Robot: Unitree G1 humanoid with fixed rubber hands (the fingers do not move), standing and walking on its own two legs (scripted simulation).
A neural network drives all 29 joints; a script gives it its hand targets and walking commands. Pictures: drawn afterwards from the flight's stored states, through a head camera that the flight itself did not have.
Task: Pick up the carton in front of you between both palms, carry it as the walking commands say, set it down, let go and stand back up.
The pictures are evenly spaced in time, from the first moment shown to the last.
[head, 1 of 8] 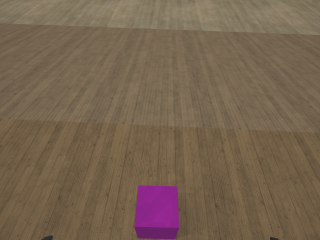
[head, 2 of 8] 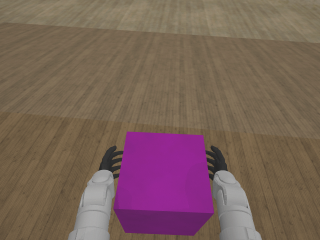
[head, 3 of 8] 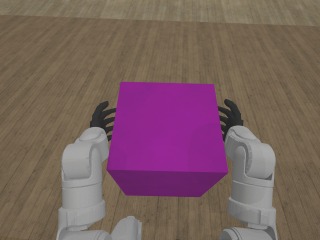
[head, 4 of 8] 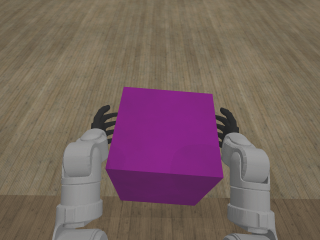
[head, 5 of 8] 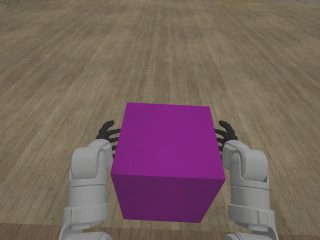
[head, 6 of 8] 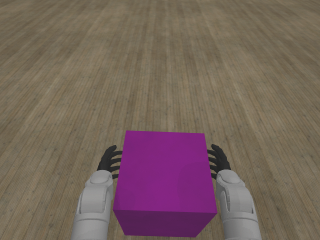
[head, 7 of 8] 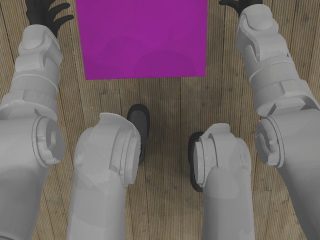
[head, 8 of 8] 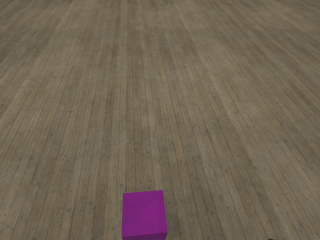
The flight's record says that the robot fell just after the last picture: no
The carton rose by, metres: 0.69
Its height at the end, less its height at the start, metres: -0.44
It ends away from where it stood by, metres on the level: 5.46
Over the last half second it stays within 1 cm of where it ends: yes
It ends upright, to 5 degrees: yes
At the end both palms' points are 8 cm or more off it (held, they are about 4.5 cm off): yes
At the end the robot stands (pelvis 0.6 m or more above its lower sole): yes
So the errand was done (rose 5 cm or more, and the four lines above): yes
